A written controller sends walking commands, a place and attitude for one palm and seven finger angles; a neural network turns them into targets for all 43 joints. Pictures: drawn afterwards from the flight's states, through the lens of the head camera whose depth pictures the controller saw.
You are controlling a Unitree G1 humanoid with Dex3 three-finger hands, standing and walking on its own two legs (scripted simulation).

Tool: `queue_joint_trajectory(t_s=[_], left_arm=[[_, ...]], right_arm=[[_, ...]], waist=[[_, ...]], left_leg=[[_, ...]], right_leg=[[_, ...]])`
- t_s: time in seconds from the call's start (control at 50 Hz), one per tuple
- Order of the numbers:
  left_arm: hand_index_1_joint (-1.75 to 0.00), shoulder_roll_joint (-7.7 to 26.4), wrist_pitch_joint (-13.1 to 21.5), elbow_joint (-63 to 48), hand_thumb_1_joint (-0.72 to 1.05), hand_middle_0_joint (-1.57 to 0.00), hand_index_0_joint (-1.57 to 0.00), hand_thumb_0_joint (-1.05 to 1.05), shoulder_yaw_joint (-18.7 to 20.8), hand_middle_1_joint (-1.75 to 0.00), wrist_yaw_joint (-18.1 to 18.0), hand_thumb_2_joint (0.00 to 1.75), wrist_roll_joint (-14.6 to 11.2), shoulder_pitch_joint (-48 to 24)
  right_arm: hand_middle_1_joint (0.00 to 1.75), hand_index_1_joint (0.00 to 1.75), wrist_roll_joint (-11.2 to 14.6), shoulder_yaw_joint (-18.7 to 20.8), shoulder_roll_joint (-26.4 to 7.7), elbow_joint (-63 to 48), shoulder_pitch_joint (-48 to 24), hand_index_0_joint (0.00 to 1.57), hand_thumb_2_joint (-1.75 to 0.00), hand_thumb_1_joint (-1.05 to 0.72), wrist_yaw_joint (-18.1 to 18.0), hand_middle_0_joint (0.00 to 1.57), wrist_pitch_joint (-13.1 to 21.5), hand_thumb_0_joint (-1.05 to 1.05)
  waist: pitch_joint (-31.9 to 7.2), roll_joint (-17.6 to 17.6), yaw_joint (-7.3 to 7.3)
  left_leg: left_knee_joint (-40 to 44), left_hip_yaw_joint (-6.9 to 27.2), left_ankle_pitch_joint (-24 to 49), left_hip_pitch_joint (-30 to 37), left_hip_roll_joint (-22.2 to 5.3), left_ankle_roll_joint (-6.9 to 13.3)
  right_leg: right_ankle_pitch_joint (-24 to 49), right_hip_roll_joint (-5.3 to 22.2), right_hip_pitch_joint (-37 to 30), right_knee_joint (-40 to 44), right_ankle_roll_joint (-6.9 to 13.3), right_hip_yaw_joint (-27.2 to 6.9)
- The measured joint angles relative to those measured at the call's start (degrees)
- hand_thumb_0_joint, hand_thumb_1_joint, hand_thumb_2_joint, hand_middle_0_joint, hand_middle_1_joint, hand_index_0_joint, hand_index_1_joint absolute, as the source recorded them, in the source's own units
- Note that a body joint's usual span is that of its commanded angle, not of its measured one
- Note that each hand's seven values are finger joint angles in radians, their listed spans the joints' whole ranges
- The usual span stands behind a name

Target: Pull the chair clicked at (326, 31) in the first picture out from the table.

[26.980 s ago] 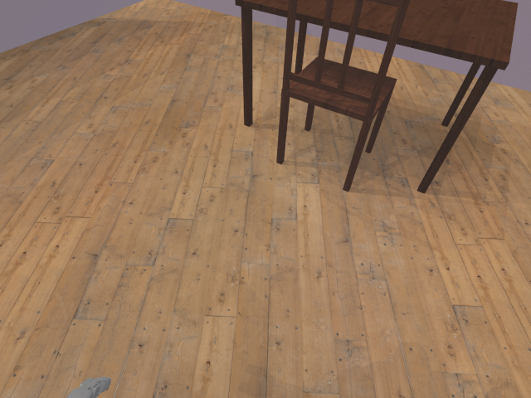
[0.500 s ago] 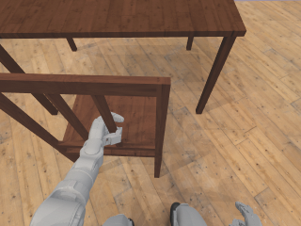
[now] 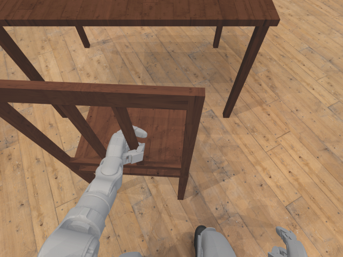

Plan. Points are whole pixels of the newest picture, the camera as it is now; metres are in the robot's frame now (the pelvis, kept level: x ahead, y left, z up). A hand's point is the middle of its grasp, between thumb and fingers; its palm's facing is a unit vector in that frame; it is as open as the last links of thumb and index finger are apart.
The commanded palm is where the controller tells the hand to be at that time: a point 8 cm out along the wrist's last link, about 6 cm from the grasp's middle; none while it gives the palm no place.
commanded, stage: step backward, pulling the chair out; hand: left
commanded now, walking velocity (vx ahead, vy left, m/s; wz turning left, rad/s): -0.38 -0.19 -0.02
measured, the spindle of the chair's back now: (92, 139) +0.39 +0.22 -0.04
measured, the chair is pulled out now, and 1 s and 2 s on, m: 0.33 0.50 0.66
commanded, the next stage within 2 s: stop walking, hand still on the chair in 1.60 s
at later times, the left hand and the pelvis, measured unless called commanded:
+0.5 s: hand (133, 185) +0.28 +0.10 -0.06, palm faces -0.10 -0.98 -0.18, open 5.6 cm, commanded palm +0.26 +0.15 -0.05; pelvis -0.08 +0.00 +0.00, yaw -3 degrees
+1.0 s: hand (129, 222) +0.19 +0.10 -0.06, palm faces -0.02 -0.99 -0.17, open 5.7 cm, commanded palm +0.19 +0.15 -0.05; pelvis -0.15 -0.02 +0.00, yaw +1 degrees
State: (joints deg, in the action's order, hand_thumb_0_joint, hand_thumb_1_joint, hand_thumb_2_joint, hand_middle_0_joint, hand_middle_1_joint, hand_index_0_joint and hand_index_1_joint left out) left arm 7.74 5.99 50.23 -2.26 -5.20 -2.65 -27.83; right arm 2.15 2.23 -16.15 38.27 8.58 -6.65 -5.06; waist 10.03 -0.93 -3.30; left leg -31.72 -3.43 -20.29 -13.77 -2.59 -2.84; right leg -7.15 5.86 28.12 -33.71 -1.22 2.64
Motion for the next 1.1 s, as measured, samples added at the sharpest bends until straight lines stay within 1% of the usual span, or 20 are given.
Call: queue_joint_trajectory(t_s=[0.08, 0.14, 0.18, 0.26, 0.3, 0.34, 0.38, 0.44, 0.5, 0.58, 0.64, 0.7, 0.74, 0.8, 0.84, 0.92, 0.98, 1.0, 1.04, 1.1], left_arm=[[-1.45, 0.1, 0.9, -0.9, 0.67, -0.29, -0.5, 0.07, -0.4, -1.29, 0.9, 0.76, -0.2, 3.9], [-1.45, -0.2, 3.0, 0.2, 0.65, -0.31, -0.5, 0.07, -0.1, -1.28, 1.7, 0.78, 0.3, 4.9], [-1.45, -0.5, 4.5, 2.5, 0.64, -0.32, -0.5, 0.07, 0.8, -1.26, 1.7, 0.79, 0.0, 3.6], [-1.45, -0.8, 5.0, 6.2, 0.63, -0.33, -0.5, 0.09, 2.5, -1.24, 1.8, 0.79, 0.4, 0.5], [-1.45, -0.9, 4.5, 6.6, 0.64, -0.33, -0.5, 0.08, 2.8, -1.24, 1.7, 0.79, 0.6, -0.1], [-1.45, -0.9, 3.8, 6.3, 0.64, -0.33, -0.5, 0.08, 2.3, -1.25, 1.5, 0.79, 0.5, -0.4], [-1.45, -0.5, 3.0, 5.8, 0.64, -0.33, -0.5, 0.08, 1.4, -1.27, 1.2, 0.78, 0.4, -0.8], [-1.45, 0.4, 2.2, 4.5, 0.64, -0.33, -0.5, 0.08, 1.0, -1.28, 1.0, 0.78, 0.4, -0.7], [-1.45, 1.1, 2.1, 2.9, 0.64, -0.34, -0.5, 0.08, 1.5, -1.28, 1.2, 0.78, 0.2, 0.6], [-1.45, 1.9, 2.9, 1.6, 0.62, -0.37, -0.5, 0.08, 2.3, -1.28, 1.8, 0.79, 0.2, 2.9], [-1.45, 1.6, 3.6, 2.6, 0.61, -0.38, -0.5, 0.08, 3.1, -1.28, 1.4, 0.8, 0.2, 4.0], [-1.45, 0.5, 3.4, 4.6, 0.61, -0.37, -0.5, 0.09, 3.6, -1.27, 0.9, 0.8, 0.4, 3.8], [-1.45, -0.1, 3.2, 5.8, 0.62, -0.36, -0.5, 0.09, 3.4, -1.28, 0.9, 0.8, 0.7, 3.5], [-1.45, -0.7, 3.1, 7.0, 0.62, -0.35, -0.5, 0.09, 2.1, -1.31, 1.3, 0.8, 0.9, 2.6], [-1.45, -0.3, 3.1, 7.4, 0.64, -0.34, -0.5, 0.08, 1.5, -1.32, 1.0, 0.8, 0.7, 1.9], [-1.45, -0.4, 2.9, 7.2, 0.64, -0.32, -0.5, 0.1, 1.8, -1.3, 1.1, 0.79, -0.3, 2.6], [-1.45, -0.7, 3.5, 7.5, 0.64, -0.33, -0.5, 0.1, 1.5, -1.29, 1.5, 0.79, -0.1, 2.0], [-1.45, -0.5, 3.7, 7.6, 0.63, -0.34, -0.5, 0.1, 1.7, -1.29, 1.5, 0.79, 0.1, 1.5], [-1.45, -0.3, 4.5, 8.8, 0.63, -0.35, -0.5, 0.1, 2.3, -1.28, 1.4, 0.79, 0.0, 0.0], [-1.45, 0.1, 4.1, 9.1, 0.63, -0.35, -0.5, 0.1, 3.3, -1.27, 1.5, 0.79, 0.1, -1.8]], right_arm=[[0.3, 0.3, -1.2, -0.9, 3.0, -0.6, 2.6, 0.19, -0.9, -0.9, 1.6, 0.2, 0.3, 0.0], [0.3, 0.3, -1.0, -1.8, 4.8, 1.0, 3.8, 0.2, -0.9, -0.9, 3.0, 0.2, 0.9, 0.0], [0.3, 0.3, -0.8, -2.3, 5.2, 2.8, 2.4, 0.2, -0.9, -0.9, 3.3, 0.21, 1.0, 0.0], [0.3, 0.3, -0.3, -2.6, 4.5, 4.3, 0.7, 0.2, -0.9, -0.9, 2.2, 0.21, 1.7, 0.0], [0.3, 0.3, -0.1, -2.5, 3.2, 4.0, 0.2, 0.2, -0.9, -0.9, 1.7, 0.21, 1.8, 0.0], [0.3, 0.3, 0.0, -2.0, 1.6, 3.6, 0.0, 0.2, -0.9, -0.9, 1.1, 0.21, 1.9, 0.0], [0.3, 0.3, -0.2, -1.1, 0.8, 3.4, -0.4, 0.2, -0.9, -0.9, 0.6, 0.21, 1.8, 0.0], [0.3, 0.3, -0.6, -0.4, 1.1, 1.8, 0.3, 0.2, -0.9, -0.9, 1.0, 0.21, 1.4, 0.0], [0.3, 0.3, -1.0, -0.4, 1.7, 0.7, 1.3, 0.2, -0.9, -0.9, 1.9, 0.2, 1.5, 0.0], [0.3, 0.3, -0.3, -1.2, 2.9, 0.7, 2.9, 0.2, -0.9, -0.9, 2.7, 0.2, 1.5, 0.0], [0.3, 0.3, 0.2, -1.1, 3.0, 2.5, 2.8, 0.2, -0.9, -0.9, 2.5, 0.21, 1.4, 0.0], [0.3, 0.3, 0.1, -1.1, 1.9, 4.2, 2.9, 0.2, -0.9, -0.9, 2.1, 0.21, 1.8, 0.0], [0.3, 0.3, 0.2, -1.4, 1.1, 4.7, 3.4, 0.2, -0.9, -0.9, 1.7, 0.21, 2.5, 0.0], [0.3, 0.3, 0.2, -1.5, 0.1, 5.1, 4.5, 0.2, -0.9, -0.9, 0.9, 0.21, 3.9, 0.0], [0.3, 0.3, 0.0, -1.4, 0.9, 5.3, 4.3, 0.2, -0.9, -0.9, 0.4, 0.21, 4.1, 0.0], [0.3, 0.3, -1.4, -1.0, 2.1, 4.0, 5.3, 0.2, -0.9, -0.9, 1.0, 0.2, 4.0, 0.0], [0.3, 0.3, -0.8, -1.2, 3.4, 4.1, 6.7, 0.2, -0.9, -0.9, 2.3, 0.2, 4.3, 0.0], [0.3, 0.3, -0.6, -1.4, 3.5, 4.6, 6.2, 0.2, -0.9, -0.9, 2.7, 0.2, 4.3, 0.0], [0.3, 0.3, -0.2, -1.8, 3.4, 5.4, 4.3, 0.2, -0.9, -0.9, 2.8, 0.21, 4.4, 0.0], [0.3, 0.3, 0.3, -1.8, 2.8, 5.3, 2.3, 0.2, -0.9, -0.9, 2.2, 0.21, 4.5, 0.0]], waist=[[-1.6, 1.9, 1.07], [-1.9, 4.0, 2.72], [-0.1, 5.6, 2.84], [1.1, 4.2, 1.69], [0.9, 3.7, 0.95], [0.4, 4.1, 0.15], [0.4, 3.6, -0.35], [0.7, 2.1, 0.54], [1.3, 3.0, 1.14], [1.8, 4.0, 1.23], [0.2, 3.7, 0.48], [-1.4, 3.1, 0.31], [-2.9, 2.7, 0.12], [-5.1, 2.6, -0.13], [-4.5, 0.5, 0.41], [-3.3, 3.2, 0.32], [-2.4, 4.1, 1.85], [-1.6, 4.6, 2.38], [0.1, 5.3, 2.09], [1.1, 3.5, 1.16]], left_leg=[[-1.1, -0.1, -0.3, -0.5, -2.5, -0.1], [-3.6, 0.5, -0.7, -1.9, -4.5, -1.0], [-7.6, 1.3, 1.5, -3.8, -5.8, -0.8], [-12.6, 3.1, -3.9, -7.7, -2.0, 0.1], [-9.0, 2.8, -1.5, -7.2, -1.3, 0.3], [-3.5, 2.2, 5.7, -5.2, -1.9, 0.6], [-2.5, 1.6, 4.4, -5.1, -1.7, 0.1], [-3.6, 0.5, 4.5, -6.0, -1.9, 0.3], [-4.3, 0.8, 5.2, -6.8, -3.5, -0.1], [-6.6, 2.1, 4.9, -7.4, -5.1, -1.3], [-13.6, 3.5, -4.1, -10.2, -3.2, 0.1], [-19.9, 3.3, -6.9, -9.7, -0.3, 0.8], [-16.9, 2.7, -7.0, -6.7, 0.6, 1.0], [-4.0, 1.2, -2.6, -0.1, 0.3, 1.5], [-2.5, 0.2, -1.4, 0.4, 1.6, 1.6], [-2.3, 1.7, -0.8, 0.1, -0.8, 1.3], [-4.8, 2.8, -0.1, -1.3, -2.1, 0.5], [-7.3, 2.9, 0.3, -2.6, -2.9, 0.2], [-12.2, 4.3, -0.9, -5.4, -2.8, 0.0], [-14.1, 4.9, -5.2, -8.0, -0.4, 0.2]], right_leg=[[-11.0, -2.7, -3.1, -7.2, 1.0, 0.3], [-8.9, -4.5, -9.9, 1.4, 1.2, 1.0], [-7.6, -5.9, -11.2, 3.9, 1.3, 1.5], [-5.5, -3.6, -9.7, 3.7, 1.3, 1.0], [-5.1, -2.7, -8.4, 2.7, 0.8, 0.7], [-5.4, -2.4, -6.9, 0.7, 0.1, 0.6], [-5.6, -1.9, -5.5, -1.0, -0.4, 0.3], [-7.1, -2.1, -4.1, -2.3, 0.2, -0.8], [-10.9, -3.3, -3.7, -2.9, 1.0, 0.3], [-0.1, -4.3, -5.0, -0.2, 1.8, 2.1], [-2.8, -3.7, -3.6, -1.3, 2.5, 2.4], [-0.5, -2.6, -2.8, 0.5, 2.5, 1.9], [0.6, -1.9, -2.1, 1.5, 2.0, 1.9], [1.3, -1.1, 0.1, 1.1, 1.2, 2.7], [-0.8, -0.4, 0.9, -0.4, 0.7, 1.2], [-12.2, -3.6, -0.7, -10.4, 1.2, 0.2], [-2.8, -4.0, -9.2, 1.6, 2.7, 0.4], [-3.1, -4.7, -10.5, 3.9, 2.2, 0.7], [-3.8, -5.2, -10.5, 4.4, 1.4, 0.9], [-3.3, -3.3, -8.4, 3.4, 0.7, 0.3]])
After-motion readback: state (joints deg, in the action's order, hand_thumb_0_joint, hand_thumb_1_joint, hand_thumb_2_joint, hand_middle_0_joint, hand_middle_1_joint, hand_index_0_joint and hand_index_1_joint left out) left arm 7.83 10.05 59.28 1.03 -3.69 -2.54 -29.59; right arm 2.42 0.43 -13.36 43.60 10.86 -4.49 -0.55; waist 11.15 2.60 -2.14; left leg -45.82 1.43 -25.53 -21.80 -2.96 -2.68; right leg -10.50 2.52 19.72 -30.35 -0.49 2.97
